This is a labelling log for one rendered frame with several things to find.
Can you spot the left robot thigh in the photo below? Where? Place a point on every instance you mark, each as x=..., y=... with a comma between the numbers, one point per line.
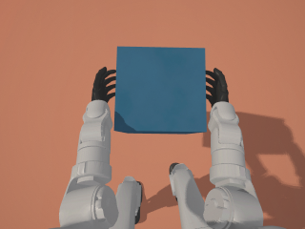
x=128, y=199

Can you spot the robot left hand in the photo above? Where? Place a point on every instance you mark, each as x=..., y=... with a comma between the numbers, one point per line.
x=99, y=90

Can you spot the right robot upper arm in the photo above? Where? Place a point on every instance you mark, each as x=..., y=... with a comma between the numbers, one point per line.
x=227, y=208

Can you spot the carton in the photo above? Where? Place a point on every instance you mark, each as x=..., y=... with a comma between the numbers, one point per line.
x=160, y=90

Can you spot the robot right hand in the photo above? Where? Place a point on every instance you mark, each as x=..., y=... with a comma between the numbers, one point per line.
x=219, y=91

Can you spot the left robot upper arm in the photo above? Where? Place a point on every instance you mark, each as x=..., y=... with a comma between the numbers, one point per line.
x=93, y=207

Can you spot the robot left forearm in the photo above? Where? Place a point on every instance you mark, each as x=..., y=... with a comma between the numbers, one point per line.
x=94, y=147

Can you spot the robot right forearm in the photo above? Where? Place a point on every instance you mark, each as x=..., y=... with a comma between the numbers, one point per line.
x=227, y=150

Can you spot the right robot foot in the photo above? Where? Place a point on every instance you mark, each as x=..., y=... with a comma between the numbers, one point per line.
x=171, y=169

